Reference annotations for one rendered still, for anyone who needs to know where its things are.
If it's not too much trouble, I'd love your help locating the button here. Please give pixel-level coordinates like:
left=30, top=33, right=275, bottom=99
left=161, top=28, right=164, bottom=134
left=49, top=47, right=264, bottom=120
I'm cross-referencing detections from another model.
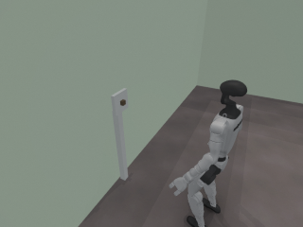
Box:
left=120, top=99, right=126, bottom=106

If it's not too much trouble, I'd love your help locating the left robot hand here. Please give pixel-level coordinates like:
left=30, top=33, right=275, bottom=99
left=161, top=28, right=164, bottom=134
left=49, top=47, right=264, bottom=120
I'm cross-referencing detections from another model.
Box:
left=169, top=177, right=187, bottom=197

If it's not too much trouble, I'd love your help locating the robot left foot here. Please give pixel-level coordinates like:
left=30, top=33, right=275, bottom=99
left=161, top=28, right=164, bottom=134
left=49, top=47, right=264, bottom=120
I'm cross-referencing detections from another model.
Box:
left=187, top=216, right=207, bottom=227

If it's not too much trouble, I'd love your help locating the robot left forearm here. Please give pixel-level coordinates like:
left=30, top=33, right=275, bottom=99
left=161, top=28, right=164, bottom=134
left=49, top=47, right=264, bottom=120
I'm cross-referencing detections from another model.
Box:
left=183, top=154, right=213, bottom=184

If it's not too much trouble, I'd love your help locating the robot right upper arm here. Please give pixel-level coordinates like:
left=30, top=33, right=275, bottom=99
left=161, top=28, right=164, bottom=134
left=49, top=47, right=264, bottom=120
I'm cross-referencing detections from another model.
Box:
left=236, top=104, right=243, bottom=131

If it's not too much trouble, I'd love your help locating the robot torso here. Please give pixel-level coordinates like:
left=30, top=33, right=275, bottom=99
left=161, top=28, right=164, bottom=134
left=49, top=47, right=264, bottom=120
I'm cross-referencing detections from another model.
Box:
left=212, top=112, right=242, bottom=175

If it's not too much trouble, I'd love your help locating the robot left upper arm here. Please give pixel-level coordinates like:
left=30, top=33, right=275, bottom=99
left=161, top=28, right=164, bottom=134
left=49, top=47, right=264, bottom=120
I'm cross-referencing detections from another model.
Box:
left=204, top=118, right=227, bottom=165

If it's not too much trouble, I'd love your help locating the panel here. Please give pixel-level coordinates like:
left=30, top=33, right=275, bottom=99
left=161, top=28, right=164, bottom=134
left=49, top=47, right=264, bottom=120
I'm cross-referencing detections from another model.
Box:
left=111, top=88, right=129, bottom=181

